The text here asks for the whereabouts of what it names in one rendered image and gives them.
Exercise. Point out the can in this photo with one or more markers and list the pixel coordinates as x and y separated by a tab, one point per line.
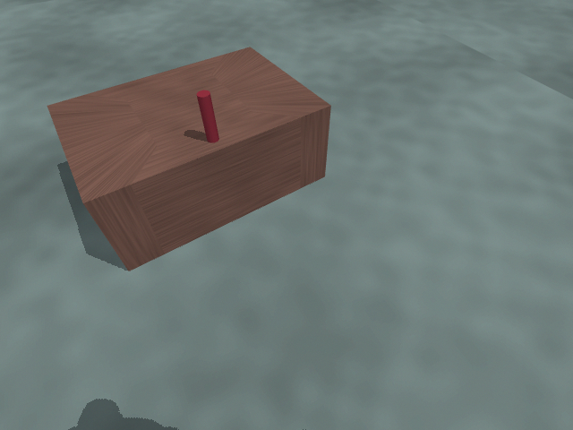
207	114

